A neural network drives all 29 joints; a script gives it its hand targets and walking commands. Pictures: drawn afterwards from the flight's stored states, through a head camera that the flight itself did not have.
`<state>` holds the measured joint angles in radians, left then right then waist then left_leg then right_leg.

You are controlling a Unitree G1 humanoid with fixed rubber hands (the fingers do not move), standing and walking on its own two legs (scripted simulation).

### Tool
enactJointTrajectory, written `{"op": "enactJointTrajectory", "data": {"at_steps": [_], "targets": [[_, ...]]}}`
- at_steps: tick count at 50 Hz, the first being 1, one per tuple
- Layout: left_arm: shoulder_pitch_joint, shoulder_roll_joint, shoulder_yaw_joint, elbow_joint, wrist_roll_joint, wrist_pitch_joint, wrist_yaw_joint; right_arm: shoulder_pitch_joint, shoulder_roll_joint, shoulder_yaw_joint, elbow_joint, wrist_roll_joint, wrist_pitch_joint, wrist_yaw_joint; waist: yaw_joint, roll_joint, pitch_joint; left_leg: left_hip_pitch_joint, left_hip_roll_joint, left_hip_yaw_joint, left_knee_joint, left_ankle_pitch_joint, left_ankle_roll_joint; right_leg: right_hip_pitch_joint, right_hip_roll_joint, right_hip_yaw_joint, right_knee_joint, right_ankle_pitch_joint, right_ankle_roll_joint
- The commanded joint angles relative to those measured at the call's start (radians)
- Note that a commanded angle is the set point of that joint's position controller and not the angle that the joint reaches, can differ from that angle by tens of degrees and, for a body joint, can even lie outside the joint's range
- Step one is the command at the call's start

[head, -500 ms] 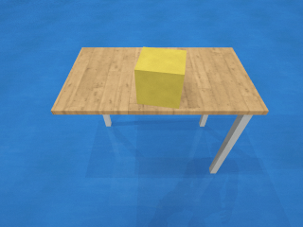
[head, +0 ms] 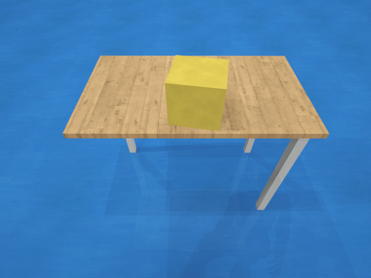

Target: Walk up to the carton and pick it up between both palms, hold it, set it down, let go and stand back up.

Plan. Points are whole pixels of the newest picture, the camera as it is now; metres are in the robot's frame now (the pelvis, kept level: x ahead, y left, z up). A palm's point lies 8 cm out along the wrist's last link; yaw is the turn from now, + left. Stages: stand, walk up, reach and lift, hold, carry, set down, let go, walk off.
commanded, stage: stand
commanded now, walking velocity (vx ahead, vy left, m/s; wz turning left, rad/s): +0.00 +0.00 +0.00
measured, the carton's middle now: (197, 93) +0.69 -0.02 +0.00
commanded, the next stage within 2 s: walk up in 0.58 s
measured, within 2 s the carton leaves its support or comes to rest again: neither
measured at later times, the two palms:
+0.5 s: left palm out of the picture -0.03 +0.20 -0.15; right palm out of the picture -0.03 -0.20 -0.15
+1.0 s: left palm out of the picture -0.07 +0.24 -0.14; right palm out of the picture +0.01 -0.22 -0.14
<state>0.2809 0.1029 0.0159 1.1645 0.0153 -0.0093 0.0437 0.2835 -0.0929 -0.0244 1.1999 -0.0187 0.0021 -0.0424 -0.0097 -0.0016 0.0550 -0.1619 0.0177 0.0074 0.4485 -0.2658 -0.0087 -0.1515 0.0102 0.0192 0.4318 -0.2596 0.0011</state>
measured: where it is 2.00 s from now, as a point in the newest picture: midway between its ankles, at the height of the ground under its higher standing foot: (172, 274)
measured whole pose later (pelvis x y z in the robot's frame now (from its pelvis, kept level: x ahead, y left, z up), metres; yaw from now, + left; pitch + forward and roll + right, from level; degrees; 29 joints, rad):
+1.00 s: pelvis +0.02 +0.03 +0.00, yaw -2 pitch -2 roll -1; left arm 0.46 0.12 0.04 1.13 0.05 -0.04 0.05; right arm 0.32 -0.22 -0.04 1.04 -0.06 -0.01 0.00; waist 0.05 0.02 0.05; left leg -0.39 0.04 0.01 0.81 -0.44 -0.02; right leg -0.11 0.01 0.10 0.45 -0.30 0.01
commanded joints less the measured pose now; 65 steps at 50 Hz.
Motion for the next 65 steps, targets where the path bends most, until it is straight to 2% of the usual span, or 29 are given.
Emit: {"op": "enactJointTrajectory", "data": {"at_steps": [1, 3, 7, 9, 12, 13, 14, 16, 19, 23, 27, 32, 38, 39, 40, 41, 44, 45, 46, 50, 51, 52, 53, 54, 55, 56, 58, 60, 65], "targets": [[0.061, 0.091, 0.014, -0.019, -0.006, 0.001, 0.004, 0.091, -0.096, -0.010, -0.003, 0.002, -0.008, -0.002, 0.001, 0.011, 0.042, -0.009, 0.065, -0.063, -0.078, 0.207, 0.031, -0.026, -0.079, 0.060, -0.077, 0.168, -0.027], [0.068, 0.073, 0.009, -0.015, -0.002, 0.002, 0.006, 0.074, -0.057, 0.000, -0.013, 0.003, -0.013, -0.001, 0.010, -0.029, 0.005, 0.037, 0.067, -0.056, -0.070, 0.218, 0.027, -0.060, -0.075, 0.058, -0.071, 0.179, -0.031], [0.080, 0.048, 0.001, -0.005, 0.005, 0.006, 0.010, 0.081, -0.073, -0.002, -0.005, -0.004, -0.015, -0.002, 0.006, 0.067, 0.063, -0.009, 0.065, -0.047, -0.085, 0.187, 0.025, -0.065, -0.084, 0.054, -0.063, 0.159, -0.019], [0.084, 0.039, 0.002, 0.000, 0.000, 0.010, 0.013, 0.138, -0.049, 0.004, -0.001, -0.003, -0.003, -0.006, 0.004, -0.033, 0.058, -0.055, 0.060, -0.066, -0.098, 0.137, 0.023, -0.056, -0.062, 0.030, -0.061, 0.105, -0.021], [0.129, 0.087, 0.004, 0.006, -0.002, 0.001, -0.001, 0.079, -0.064, 0.002, -0.022, 0.008, -0.002, -0.006, 0.022, 0.013, 0.042, -0.009, 0.067, -0.062, -0.087, 0.127, 0.039, -0.079, -0.067, 0.048, -0.077, 0.118, -0.016], [0.094, 0.044, -0.004, 0.020, 0.005, -0.001, 0.004, 0.088, -0.067, -0.005, -0.027, 0.006, -0.004, -0.002, -0.002, 0.020, 0.029, -0.001, 0.058, -0.048, -0.075, 0.143, 0.028, -0.060, -0.072, 0.060, -0.078, 0.139, -0.024], [0.054, 0.075, -0.001, 0.000, 0.005, 0.000, 0.006, 0.109, -0.071, 0.002, -0.022, 0.005, -0.009, -0.001, -0.015, -0.034, 0.046, -0.046, 0.063, -0.060, -0.085, 0.166, 0.031, -0.041, -0.079, 0.062, -0.079, 0.130, -0.025], [0.047, 0.098, 0.013, -0.018, 0.000, -0.004, 0.006, 0.062, -0.038, 0.008, -0.019, 0.003, -0.011, -0.012, 0.015, 0.030, 0.030, -0.043, 0.061, -0.063, -0.094, 0.148, 0.034, -0.024, -0.085, 0.062, -0.083, 0.126, -0.031], [0.062, 0.102, 0.012, -0.008, 0.001, -0.011, 0.000, 0.097, -0.100, -0.010, -0.020, 0.009, -0.022, -0.009, -0.002, -0.068, -0.010, 0.053, 0.067, -0.064, -0.071, 0.194, 0.039, -0.063, -0.081, 0.076, -0.089, 0.148, -0.036], [0.112, 0.106, 0.015, -0.001, 0.001, -0.008, 0.013, 0.095, -0.077, -0.006, -0.004, 0.001, -0.011, -0.001, -0.003, 0.064, 0.040, -0.026, 0.060, -0.050, -0.088, 0.174, 0.034, -0.022, -0.099, 0.071, -0.075, 0.197, -0.035], [0.125, 0.031, -0.006, 0.012, 0.000, -0.005, 0.004, 0.106, -0.108, -0.016, -0.013, 0.003, -0.006, -0.005, 0.001, -0.047, 0.048, 0.043, 0.068, -0.057, -0.065, 0.182, 0.027, -0.093, -0.078, 0.061, -0.086, 0.165, -0.020], [0.143, 0.084, 0.005, 0.015, 0.006, -0.008, 0.009, 0.118, -0.045, 0.010, -0.004, 0.002, -0.006, -0.010, 0.005, 0.067, 0.081, -0.027, 0.070, -0.055, -0.080, 0.231, 0.031, -0.035, -0.094, 0.070, -0.075, 0.200, -0.037], [0.112, 0.071, -0.006, 0.004, 0.010, -0.003, 0.004, 0.104, -0.086, -0.006, -0.034, 0.011, -0.008, -0.006, 0.002, -0.042, 0.071, -0.016, 0.070, -0.081, -0.106, 0.115, 0.026, -0.094, -0.069, 0.046, -0.090, 0.106, -0.024], [0.215, 0.151, 0.022, -0.027, 0.031, -0.025, 0.002, 0.121, -0.214, -0.026, -0.057, -0.038, -0.022, 0.006, 0.041, 0.052, -0.043, -0.007, 0.015, -0.009, 0.024, -0.368, 0.050, -0.015, -0.090, 0.172, -0.061, -0.364, -0.088], [0.251, 0.199, 0.038, -0.011, 0.034, -0.027, 0.004, 0.074, -0.198, -0.031, -0.075, -0.049, -0.022, 0.010, 0.055, -0.012, 0.024, -0.130, -0.015, 0.018, 0.108, -0.434, 0.034, -0.030, -0.167, 0.315, -0.135, -0.556, -0.128], [0.240, 0.227, 0.050, -0.016, 0.029, -0.020, 0.008, 0.064, -0.163, -0.016, -0.111, -0.049, -0.020, 0.015, 0.064, -0.117, 0.103, -0.281, -0.034, 0.047, 0.205, -0.393, 0.019, 0.010, -0.240, 0.432, -0.209, -0.633, -0.175], [0.318, 0.195, 0.058, -0.021, 0.037, -0.029, 0.020, -0.051, -0.129, -0.009, -0.208, -0.054, -0.029, 0.029, 0.110, -0.109, 0.224, -0.570, 0.057, -0.020, 0.412, -0.268, -0.007, 0.056, -0.382, 0.619, -0.264, -0.525, -0.247], [0.302, 0.184, 0.056, -0.033, 0.031, -0.036, 0.020, -0.067, -0.161, -0.015, -0.231, -0.059, -0.032, 0.033, 0.100, -0.102, 0.223, -0.529, 0.084, -0.058, 0.430, -0.239, -0.008, 0.017, -0.363, 0.592, -0.283, -0.511, -0.230], [0.236, 0.199, 0.060, -0.060, 0.033, -0.042, 0.017, -0.014, -0.178, -0.024, -0.240, -0.046, -0.035, 0.036, 0.057, -0.190, 0.180, -0.484, 0.095, -0.073, 0.425, -0.215, -0.013, 0.010, -0.338, 0.529, -0.271, -0.481, -0.204], [0.120, 0.216, 0.065, -0.112, 0.050, -0.045, 0.003, 0.079, -0.163, -0.029, -0.257, -0.038, -0.039, 0.048, -0.003, -0.174, 0.106, -0.127, 0.034, 0.012, 0.295, -0.101, -0.011, -0.214, -0.212, 0.319, -0.202, -0.367, -0.155], [0.039, 0.245, 0.076, -0.142, 0.053, -0.038, 0.000, 0.191, -0.158, -0.037, -0.236, -0.031, -0.038, 0.043, -0.070, -0.192, 0.087, 0.012, 0.026, 0.040, 0.194, -0.033, -0.001, -0.290, -0.186, 0.260, -0.125, -0.375, -0.134], [0.010, 0.235, 0.072, -0.164, 0.059, -0.032, -0.004, 0.325, -0.166, -0.048, -0.197, -0.030, -0.044, 0.037, -0.124, -0.119, 0.065, 0.212, 0.007, 0.052, 0.137, 0.047, 0.006, -0.415, -0.139, 0.218, 0.028, -0.397, -0.104], [0.052, 0.165, 0.051, -0.148, 0.056, -0.027, -0.016, 0.391, -0.189, -0.054, -0.167, -0.034, -0.048, 0.028, -0.135, 0.039, 0.049, 0.316, -0.013, 0.074, 0.103, 0.025, -0.004, -0.487, -0.040, 0.141, 0.230, -0.430, -0.083], [0.112, 0.085, 0.020, -0.171, 0.052, -0.027, -0.023, 0.448, -0.281, -0.077, -0.189, -0.031, -0.052, 0.020, -0.134, 0.265, 0.007, 0.265, 0.179, -0.227, -0.048, -0.298, 0.026, -0.520, 0.052, 0.049, 0.549, -0.414, -0.048], [0.199, 0.076, 0.011, -0.195, 0.041, -0.022, -0.024, 0.361, -0.329, -0.077, -0.222, -0.017, -0.039, 0.008, -0.057, 0.278, 0.077, 0.102, 0.361, -0.565, -0.289, -0.627, 0.080, -0.536, 0.050, 0.066, 0.724, -0.402, -0.023], [0.257, 0.115, 0.019, -0.191, 0.035, -0.014, -0.022, 0.263, -0.349, -0.076, -0.243, -0.002, -0.028, 0.002, -0.009, 0.260, 0.110, 0.015, 0.434, -0.719, -0.371, -0.801, 0.153, -0.546, 0.005, 0.080, 0.837, -0.382, -0.028], [0.201, 0.155, 0.014, -0.209, 0.045, -0.013, -0.035, 0.161, -0.319, -0.049, -0.279, 0.006, -0.029, 0.004, 0.004, 0.127, 0.227, -0.117, 0.411, -0.579, -0.347, -0.763, 0.193, -0.564, -0.061, 0.085, 0.849, -0.281, -0.009], [0.237, 0.161, 0.018, -0.203, 0.037, -0.019, -0.046, 0.115, -0.285, -0.021, -0.271, -0.011, -0.041, 0.013, 0.035, 0.132, 0.224, -0.193, 0.315, -0.336, -0.307, -0.544, 0.175, -0.458, -0.074, 0.085, 0.707, -0.236, -0.003], [0.187, 0.172, 0.010, -0.251, 0.041, -0.015, -0.062, 0.180, -0.264, -0.015, -0.226, -0.022, -0.063, 0.019, 0.020, 0.133, 0.165, -0.097, 0.273, -0.176, -0.267, -0.343, 0.195, -0.438, -0.064, 0.002, 0.543, -0.065, 0.008]]}}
